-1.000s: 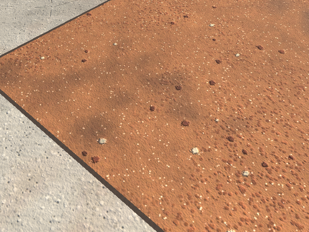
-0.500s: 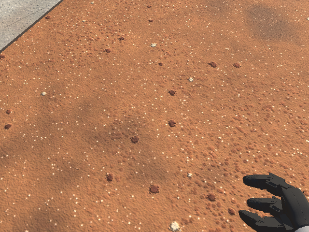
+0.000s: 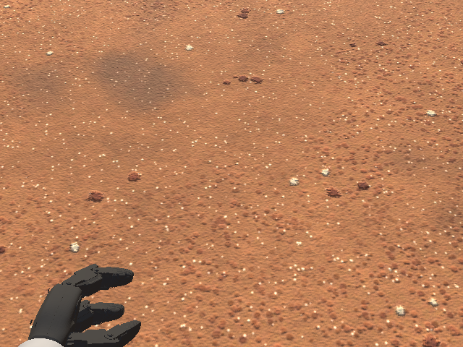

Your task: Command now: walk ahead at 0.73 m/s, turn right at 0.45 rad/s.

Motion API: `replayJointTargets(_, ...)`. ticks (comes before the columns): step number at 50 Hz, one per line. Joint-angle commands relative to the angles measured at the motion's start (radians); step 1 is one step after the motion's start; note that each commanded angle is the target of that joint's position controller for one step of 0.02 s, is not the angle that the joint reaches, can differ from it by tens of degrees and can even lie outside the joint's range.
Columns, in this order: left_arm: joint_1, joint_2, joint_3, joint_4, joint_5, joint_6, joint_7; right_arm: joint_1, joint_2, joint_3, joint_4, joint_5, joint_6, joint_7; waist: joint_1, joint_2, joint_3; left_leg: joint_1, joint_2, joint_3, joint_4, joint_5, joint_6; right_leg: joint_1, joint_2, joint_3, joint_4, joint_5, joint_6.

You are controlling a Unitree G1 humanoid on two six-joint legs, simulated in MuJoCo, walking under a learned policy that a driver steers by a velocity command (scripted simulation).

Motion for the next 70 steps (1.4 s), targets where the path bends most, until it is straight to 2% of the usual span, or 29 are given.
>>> replayJointTargets(1, 0.417, 0.183, 0.083, 0.127, 0.0, -0.01, 0.055, -0.084, -0.156, -0.037, -0.125, 0.007, -0.001, 0.001, 0.199, -0.11, -0.203, -0.669, -0.002, -0.067, 0.867, 0.028, 0.081, 0.925, -0.162, 0.319, -0.096, 0.399, -0.018)
replayJointTargets(2, 0.414, 0.266, 0.094, 0.074, 0.008, -0.011, 0.062, 0.07, -0.102, -0.012, -0.182, 0.052, 0.006, -0.006, 0.108, -0.117, -0.479, -0.85, -0.01, -0.276, 1.186, -0.195, 0.076, 1.16, -0.484, 0.709, -0.006, 1.02, -0.188)
replayJointTargets(3, 0.48, 0.221, 0.098, 0.061, -0.007, -0.003, 0.083, -0.058, -0.158, -0.017, -0.183, 0.064, 0.006, -0.017, 0.213, 0.03, -0.553, -0.89, -0.034, -0.382, 1.243, -0.068, 0.069, 1.107, -0.473, 0.685, -0.114, 0.932, -0.226)
replayJointTargets(4, 0.419, 0.188, 0.087, 0.097, -0.041, -0.029, 0.057, -0.1, -0.189, -0.033, -0.195, 0.106, -0.035, -0.014, 0.176, 0.077, -0.423, -0.913, -0.021, -0.481, 1.167, -0.111, 0.059, 0.947, -0.427, 0.646, -0.233, 0.642, -0.247)
replayJointTargets(6, 0.235, 0.102, 0.063, 0.094, -0.057, -0.071, 0.054, -0.152, -0.179, -0.044, -0.167, 0.1, -0.016, -0.03, 0.069, 0.172, -0.182, -0.853, 0.068, -0.463, 0.992, -0.013, 0.042, 0.574, -0.372, 0.471, -0.323, 0.45, -0.147)
replayJointTargets(10, 0.172, 0.051, 0.054, 0.134, -0.031, -0.091, 0.065, -0.123, -0.104, -0.053, -0.143, 0.068, 0.033, -0.017, -0.001, 0.042, -0.056, -0.736, 0.074, -0.423, 0.773, 0.116, 0.028, 0.299, -0.263, 0.181, -0.42, 0.599, -0.021)
replayJointTargets(14, 0.133, 0.063, 0.056, 0.131, -0.033, -0.062, 0.123, -0.231, -0.065, -0.045, -0.196, 0.051, 0.027, 0.007, 0.018, -0.011, -0.06, -0.759, 0.038, -0.318, 0.48, 0.417, 0.029, 0.338, -0.164, -0.026, -0.406, 0.57, 0.071)
replayJointTargets(19, 0.185, 0.114, 0.069, 0.14, -0.049, -0.002, 0.153, -0.337, -0.076, -0.044, -0.265, 0.04, 0.037, 0.064, 0.084, -0.024, -0.094, -0.814, 0.003, -0.242, 0.245, 0.459, 0.067, 0.568, -0.247, -0.047, -0.274, 0.588, 0.09)
replayJointTargets(23, 0.112, 0.13, 0.078, 0.103, -0.064, 0.032, 0.161, -0.149, -0.169, -0.084, -0.257, 0.037, 0.035, 0.075, -0.031, -0.038, -0.163, -0.589, -0.098, -0.195, 0.135, 0.309, 0.173, 0.543, -0.258, -0.066, 0.084, 0.777, 0.121)
replayJointTargets(24, 0.106, 0.117, 0.073, 0.092, -0.067, 0.029, 0.15, -0.044, -0.226, -0.108, -0.247, 0.033, 0.029, 0.056, -0.098, 0.058, -0.196, -0.394, -0.079, -0.29, 0.014, 0.572, 0.23, 0.406, -0.193, -0.062, 0.325, 0.518, 0.171)
replayJointTargets(25, 0.186, 0.007, 0.048, 0.062, -0.013, 0.02, 0.125, -0.11, -0.326, -0.124, -0.27, 0.023, 0.027, 0.038, 0.042, 0.351, -0.198, -0.215, 0.116, -0.647, 0.081, 1.121, 0.354, 0.09, 0.014, -0.033, 0.626, -0.499, 0.242)
replayJointTargets(26, 0.249, 0.055, 0.048, 0.049, -0.028, 0.004, 0.103, -0.152, -0.332, -0.119, -0.332, -0.019, 0.018, 0.042, 0.044, 0.339, -0.423, -0.035, 0.272, -1.093, -0.04, 0.924, 0.552, -0.087, 0.126, 0.235, 0.881, -0.615, 0.27)
replayJointTargets(27, 0.208, 0.129, 0.062, 0.051, -0.052, -0.01, 0.088, -0.228, -0.298, -0.118, -0.374, -0.007, 0.023, 0.044, 0.021, 0.186, -0.421, -0.062, 0.269, -1.048, -0.094, 0.697, 0.514, -0.113, 0.06, 0.332, 0.876, -0.53, 0.247)
replayJointTargets(29, 0.112, 0.117, 0.064, 0.032, -0.035, -0.004, 0.094, -0.328, -0.21, -0.094, -0.401, 0.052, 0.046, 0.028, 0.07, -0.02, -0.208, -0.31, 0.17, -0.881, -0.133, 0.455, 0.403, -0.129, -0.001, 0.309, 0.717, -0.404, 0.242)
replayJointTargets(32, 0.111, 0.071, 0.06, 0.034, -0.038, 0.018, 0.099, -0.373, -0.191, -0.094, -0.431, 0.044, 0.076, 0.003, 0.105, 0.032, -0.152, -0.487, 0.047, -0.752, -0.139, 0.425, 0.322, 0.011, -0.001, 0.275, 0.408, -0.351, 0.259)
replayJointTargets(35, 0.109, 0.038, 0.053, 0.051, -0.051, 0.02, 0.11, -0.335, -0.23, -0.113, -0.43, 0.039, 0.1, -0.022, 0.081, 0.1, -0.205, -0.465, 0.027, -0.757, -0.111, 0.462, 0.301, 0.065, 0.031, 0.273, 0.225, -0.304, 0.29)
replayJointTargets(42, 0.086, 0.077, 0.076, 0.064, -0.059, 0.004, 0.108, -0.368, -0.227, -0.118, -0.461, 0.04, 0.134, -0.024, 0.035, 0.234, -0.186, -0.472, -0.006, -0.869, -0.087, 0.215, 0.233, 0.165, 0.046, 0.298, -0.018, -0.22, 0.269)
replayJointTargets(45, 0.176, 0.112, 0.099, 0.095, -0.059, -0.015, 0.099, -0.419, -0.22, -0.114, -0.482, 0.052, 0.139, -0.018, 0.078, 0.237, -0.18, -0.522, -0.052, -0.894, -0.014, 0.186, 0.193, 0.343, 0.009, 0.287, -0.273, -0.106, 0.231)
replayJointTargets(46, 0.199, 0.157, 0.114, 0.099, -0.049, -0.011, 0.101, -0.387, -0.178, -0.1, -0.483, 0.051, 0.141, -0.015, 0.064, 0.134, -0.211, -0.619, -0.113, -0.83, 0.113, -0.037, 0.156, 0.482, -0.138, 0.387, -0.335, -0.083, 0.175)
replayJointTargets(47, 0.181, 0.225, 0.123, 0.084, -0.025, 0.005, 0.108, -0.366, -0.134, -0.086, -0.498, 0.054, 0.137, -0.011, 0.028, -0.137, -0.188, -0.819, -0.253, -0.598, 0.343, -0.221, 0.105, 0.554, -0.341, 0.615, -0.378, -0.005, 0.047)
replayJointTargets(48, 0.163, 0.195, 0.121, 0.071, 0.007, 0.0, 0.108, -0.349, -0.218, -0.107, -0.507, 0.041, 0.117, 0.005, 0.012, -0.243, -0.173, -0.898, -0.191, -0.541, 0.595, -0.195, 0.058, 0.481, -0.452, 0.75, -0.412, 0.022, -0.05)
replayJointTargets(49, 0.103, 0.134, 0.106, 0.036, -0.003, 0.001, 0.117, -0.332, -0.276, -0.122, -0.473, 0.044, 0.113, 0.012, 0.008, -0.167, -0.149, -0.9, -0.13, -0.511, 0.7, -0.115, 0.033, 0.454, -0.415, 0.641, -0.393, -0.006, -0.037)
replayJointTargets(51, 0.065, 0.094, 0.091, 0.016, -0.035, 0.016, 0.14, -0.303, -0.247, -0.117, -0.425, 0.043, 0.129, 0.01, 0.017, -0.057, -0.107, -0.907, -0.101, -0.464, 0.825, 0.014, 0.008, 0.429, -0.283, 0.436, -0.361, -0.056, 0.042)
replayJointTargets(53, 0.101, 0.111, 0.088, 0.023, -0.033, 0.026, 0.153, -0.325, -0.199, -0.095, -0.441, 0.051, 0.134, 0.017, 0.042, -0.039, -0.072, -0.938, -0.063, -0.396, 0.844, 0.063, -0.007, 0.425, -0.263, 0.332, -0.37, 0.035, 0.033)
replayJointTargets(57, 0.205, 0.153, 0.102, 0.047, -0.021, 0.039, 0.152, -0.427, -0.162, -0.074, -0.485, 0.056, 0.13, 0.018, 0.118, -0.095, -0.105, -0.976, 0.011, -0.351, 0.682, 0.071, -0.037, 0.572, -0.31, 0.259, -0.369, 0.119, -0.009)
replayJointTargets(65, 0.171, 0.206, 0.133, 0.06, -0.055, 0.028, 0.108, -0.404, -0.16, -0.083, -0.464, 0.053, 0.152, 0.037, 0.09, -0.137, -0.136, -0.676, 0.015, -0.249, 0.296, 0.065, 0.036, 0.514, -0.383, 0.078, -0.309, 0.142, 0.052)
replayJointTargets(68, 0.231, 0.144, 0.119, 0.103, -0.079, 0.023, 0.093, -0.279, -0.186, -0.11, -0.412, 0.044, 0.154, 0.027, 0.03, -0.019, -0.163, -0.357, -0.052, -0.276, -0.037, 0.3, 0.131, 0.37, -0.312, -0.019, -0.062, 0.051, 0.174)
replayJointTargets(69, 0.222, 0.087, 0.098, 0.07, -0.037, 0.023, 0.088, -0.218, -0.307, -0.14, -0.414, 0.043, 0.142, 0.009, 0.029, 0.268, -0.162, -0.142, 0.184, -0.611, -0.064, 0.739, 0.221, 0.053, -0.197, -0.092, 0.262, -0.386, 0.266)
replayJointTargets(70, 0.171, 0.08, 0.091, 0.015, -0.018, 0.018, 0.095, -0.274, -0.365, -0.137, -0.445, 0.002, 0.116, 0.011, 0.042, 0.41, -0.231, -0.167, 0.381, -0.84, -0.04, 0.932, 0.433, -0.145, -0.098, 0.049, 0.502, -0.626, 0.31)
